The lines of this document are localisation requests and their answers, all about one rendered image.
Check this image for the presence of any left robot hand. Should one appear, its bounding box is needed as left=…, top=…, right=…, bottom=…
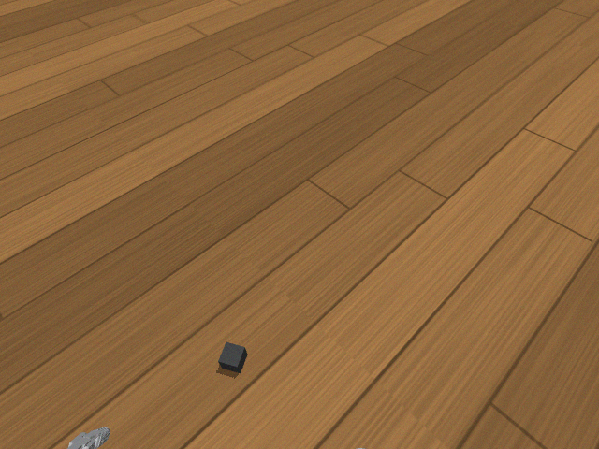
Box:
left=67, top=427, right=110, bottom=449

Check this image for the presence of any cube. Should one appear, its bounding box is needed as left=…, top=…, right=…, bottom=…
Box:
left=218, top=342, right=247, bottom=373

